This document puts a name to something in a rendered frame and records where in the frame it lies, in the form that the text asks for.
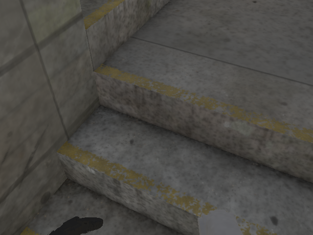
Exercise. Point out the right robot thigh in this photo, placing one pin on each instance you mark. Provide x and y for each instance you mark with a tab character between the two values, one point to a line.
218	222

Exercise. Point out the robot left hand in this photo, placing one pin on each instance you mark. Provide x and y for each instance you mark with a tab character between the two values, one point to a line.
77	226

